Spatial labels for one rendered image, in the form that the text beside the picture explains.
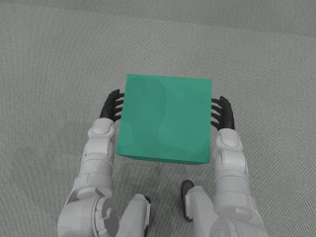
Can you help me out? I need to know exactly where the left robot hand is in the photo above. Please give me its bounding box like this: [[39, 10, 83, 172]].
[[99, 89, 124, 122]]

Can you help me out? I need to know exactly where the right robot upper arm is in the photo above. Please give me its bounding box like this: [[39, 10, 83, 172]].
[[208, 216, 269, 237]]

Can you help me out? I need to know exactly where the left robot upper arm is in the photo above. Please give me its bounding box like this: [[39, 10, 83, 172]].
[[57, 195, 119, 237]]

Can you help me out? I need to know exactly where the right robot hand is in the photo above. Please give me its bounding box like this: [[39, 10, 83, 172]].
[[210, 96, 235, 130]]

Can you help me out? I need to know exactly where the right robot foot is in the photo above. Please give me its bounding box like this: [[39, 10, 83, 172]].
[[181, 180, 194, 222]]

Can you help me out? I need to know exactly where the carton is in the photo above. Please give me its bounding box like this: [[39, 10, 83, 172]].
[[116, 74, 212, 165]]

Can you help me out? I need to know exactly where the right robot shin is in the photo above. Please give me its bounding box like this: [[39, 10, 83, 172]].
[[187, 186, 205, 194]]

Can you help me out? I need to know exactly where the robot left forearm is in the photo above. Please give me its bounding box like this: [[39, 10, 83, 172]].
[[57, 118, 116, 237]]

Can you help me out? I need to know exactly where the robot right forearm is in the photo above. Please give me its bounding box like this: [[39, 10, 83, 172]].
[[211, 128, 269, 235]]

